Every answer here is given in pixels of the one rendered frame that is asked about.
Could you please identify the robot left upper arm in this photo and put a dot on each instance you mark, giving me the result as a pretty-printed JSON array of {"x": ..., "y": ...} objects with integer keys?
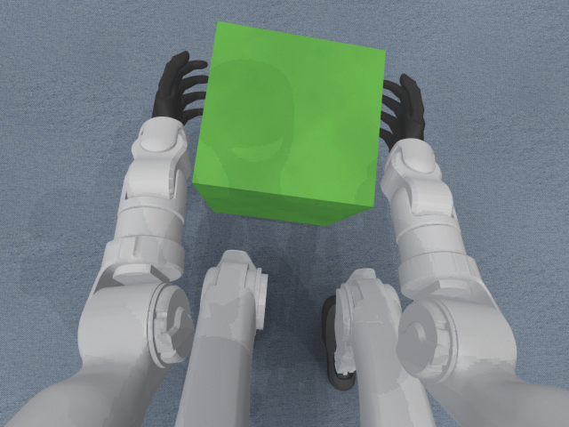
[{"x": 129, "y": 338}]

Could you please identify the robot right thigh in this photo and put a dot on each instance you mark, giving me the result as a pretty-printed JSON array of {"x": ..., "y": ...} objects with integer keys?
[{"x": 367, "y": 319}]

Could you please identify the robot left hand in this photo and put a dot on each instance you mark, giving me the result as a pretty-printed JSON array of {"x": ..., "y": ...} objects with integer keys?
[{"x": 170, "y": 100}]

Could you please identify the robot right hand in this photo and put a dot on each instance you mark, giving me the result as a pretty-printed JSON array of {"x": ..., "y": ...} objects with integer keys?
[{"x": 409, "y": 121}]

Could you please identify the robot thigh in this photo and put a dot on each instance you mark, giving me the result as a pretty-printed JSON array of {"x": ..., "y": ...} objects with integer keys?
[
  {"x": 367, "y": 319},
  {"x": 216, "y": 390}
]

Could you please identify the robot right forearm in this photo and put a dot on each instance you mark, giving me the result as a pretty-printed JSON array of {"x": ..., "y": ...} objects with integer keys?
[{"x": 432, "y": 254}]

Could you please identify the carton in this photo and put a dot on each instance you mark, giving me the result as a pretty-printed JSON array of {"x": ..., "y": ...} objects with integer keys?
[{"x": 290, "y": 128}]

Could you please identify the robot left thigh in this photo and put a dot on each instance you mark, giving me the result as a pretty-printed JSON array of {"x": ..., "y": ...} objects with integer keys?
[{"x": 216, "y": 390}]

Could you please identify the robot left forearm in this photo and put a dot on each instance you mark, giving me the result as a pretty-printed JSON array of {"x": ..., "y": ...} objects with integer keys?
[{"x": 147, "y": 243}]

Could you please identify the robot right upper arm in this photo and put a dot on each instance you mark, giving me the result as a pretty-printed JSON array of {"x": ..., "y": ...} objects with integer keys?
[{"x": 465, "y": 355}]

